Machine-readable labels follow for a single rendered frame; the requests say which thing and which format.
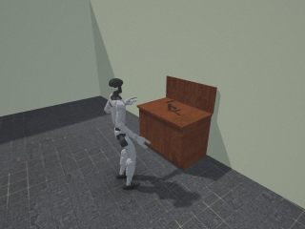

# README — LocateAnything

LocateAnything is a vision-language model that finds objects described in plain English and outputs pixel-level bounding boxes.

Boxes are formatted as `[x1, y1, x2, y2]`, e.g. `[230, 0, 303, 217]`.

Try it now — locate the left robot hand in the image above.
[124, 96, 137, 105]

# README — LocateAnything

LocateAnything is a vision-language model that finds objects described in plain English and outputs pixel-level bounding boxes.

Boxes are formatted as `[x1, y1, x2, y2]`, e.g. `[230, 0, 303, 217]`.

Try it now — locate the right robot forearm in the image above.
[118, 122, 139, 140]

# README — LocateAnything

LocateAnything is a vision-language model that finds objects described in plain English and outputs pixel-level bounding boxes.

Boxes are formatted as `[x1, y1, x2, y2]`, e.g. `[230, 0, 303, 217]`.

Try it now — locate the robot right upper arm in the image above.
[115, 100, 125, 129]

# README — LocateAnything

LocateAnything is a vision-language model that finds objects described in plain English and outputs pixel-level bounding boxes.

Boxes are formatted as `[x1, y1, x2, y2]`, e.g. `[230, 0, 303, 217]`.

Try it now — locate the robot torso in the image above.
[109, 97, 126, 140]

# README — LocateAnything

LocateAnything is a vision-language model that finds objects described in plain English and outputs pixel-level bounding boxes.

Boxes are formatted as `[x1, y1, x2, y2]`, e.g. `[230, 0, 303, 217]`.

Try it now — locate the robot left upper arm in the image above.
[104, 94, 112, 114]

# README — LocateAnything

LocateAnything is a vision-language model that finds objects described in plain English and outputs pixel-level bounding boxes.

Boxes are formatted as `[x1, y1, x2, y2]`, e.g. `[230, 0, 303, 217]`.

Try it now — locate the right robot hand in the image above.
[136, 136, 151, 149]

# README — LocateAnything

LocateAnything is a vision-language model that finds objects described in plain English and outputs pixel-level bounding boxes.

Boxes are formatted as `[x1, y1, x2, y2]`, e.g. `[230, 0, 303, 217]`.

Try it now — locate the humanoid robot head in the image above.
[109, 78, 123, 101]

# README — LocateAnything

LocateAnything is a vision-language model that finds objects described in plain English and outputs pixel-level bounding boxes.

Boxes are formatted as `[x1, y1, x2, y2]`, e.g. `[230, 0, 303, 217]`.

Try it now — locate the counter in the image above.
[136, 75, 217, 171]

